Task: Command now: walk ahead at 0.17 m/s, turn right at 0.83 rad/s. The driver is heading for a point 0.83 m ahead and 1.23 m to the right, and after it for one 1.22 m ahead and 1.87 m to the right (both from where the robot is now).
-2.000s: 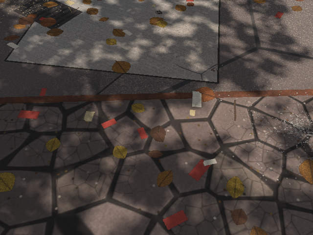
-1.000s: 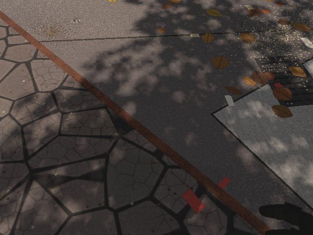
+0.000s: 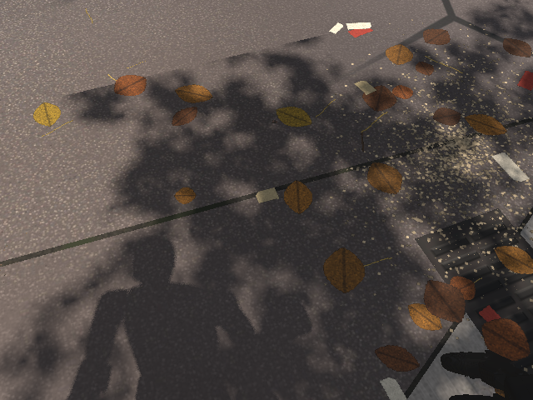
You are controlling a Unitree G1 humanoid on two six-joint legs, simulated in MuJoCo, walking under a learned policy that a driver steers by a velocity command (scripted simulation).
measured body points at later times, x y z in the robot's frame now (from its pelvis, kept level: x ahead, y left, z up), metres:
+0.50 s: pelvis +0.03 +0.00 +0.02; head +0.04 -0.05 +0.46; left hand +0.30 +0.19 -0.05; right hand +0.02 -0.31 -0.10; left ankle +0.14 +0.12 -0.65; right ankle +0.01 -0.08 -0.71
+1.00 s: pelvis +0.07 +0.01 +0.03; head +0.11 +0.00 +0.48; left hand +0.38 +0.08 -0.09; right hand -0.06 -0.28 -0.05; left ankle +0.16 +0.07 -0.71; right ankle -0.05 -0.03 -0.63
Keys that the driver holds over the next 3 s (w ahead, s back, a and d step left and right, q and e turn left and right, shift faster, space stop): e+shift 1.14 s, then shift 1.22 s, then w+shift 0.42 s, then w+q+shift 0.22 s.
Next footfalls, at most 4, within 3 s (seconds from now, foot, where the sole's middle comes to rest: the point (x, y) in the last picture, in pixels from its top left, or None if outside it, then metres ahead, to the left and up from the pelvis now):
0.38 right None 0.04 -0.10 -0.75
0.80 left None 0.18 0.04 -0.75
1.22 right None -0.03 -0.08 -0.75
1.68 left None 0.15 -0.03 -0.75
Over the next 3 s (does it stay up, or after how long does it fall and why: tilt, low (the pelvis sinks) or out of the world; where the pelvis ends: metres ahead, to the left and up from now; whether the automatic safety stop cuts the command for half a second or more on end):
stays up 0.05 -0.26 0.02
